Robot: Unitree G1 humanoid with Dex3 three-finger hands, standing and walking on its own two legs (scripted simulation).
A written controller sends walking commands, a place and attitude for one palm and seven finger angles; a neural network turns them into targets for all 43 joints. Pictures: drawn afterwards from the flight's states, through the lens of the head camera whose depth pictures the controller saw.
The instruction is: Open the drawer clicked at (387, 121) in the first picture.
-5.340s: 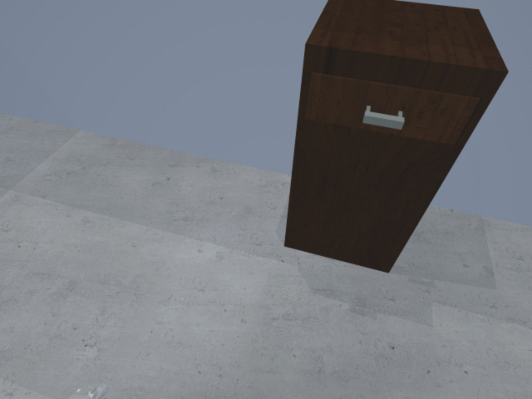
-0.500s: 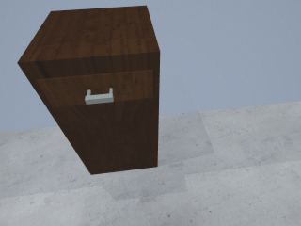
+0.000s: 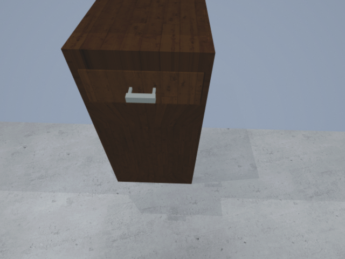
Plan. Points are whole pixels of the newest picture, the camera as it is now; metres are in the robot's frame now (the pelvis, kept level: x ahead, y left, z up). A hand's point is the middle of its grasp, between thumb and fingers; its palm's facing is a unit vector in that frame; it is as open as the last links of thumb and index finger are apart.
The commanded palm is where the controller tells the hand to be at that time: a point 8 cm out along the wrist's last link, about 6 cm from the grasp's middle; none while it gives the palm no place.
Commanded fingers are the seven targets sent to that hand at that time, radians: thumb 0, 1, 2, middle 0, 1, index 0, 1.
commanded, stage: come to a stop and stand still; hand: left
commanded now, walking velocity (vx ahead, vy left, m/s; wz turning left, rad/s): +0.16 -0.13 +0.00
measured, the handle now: (141, 94) +0.61 +0.18 -0.01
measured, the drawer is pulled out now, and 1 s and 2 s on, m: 0.00 0.00 0.00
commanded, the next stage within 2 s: look again from close up in 0.86 s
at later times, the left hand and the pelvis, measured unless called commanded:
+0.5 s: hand out of the picture +0.08 +0.16 -0.18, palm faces -0.03 -0.97 -0.23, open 7.3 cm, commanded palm none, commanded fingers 0.00 0.90 0.90 -0.20 -0.30 -0.20 -0.30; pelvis +0.04 -0.02 -0.01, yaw -1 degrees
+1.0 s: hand out of the picture +0.06 +0.16 -0.18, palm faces +0.04 -0.98 -0.22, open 7.3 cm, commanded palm none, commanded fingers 0.00 0.90 0.90 -0.20 -0.30 -0.20 -0.30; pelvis +0.05 -0.02 -0.01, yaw +0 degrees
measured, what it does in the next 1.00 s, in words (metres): steps on the spot: left foot, then right foot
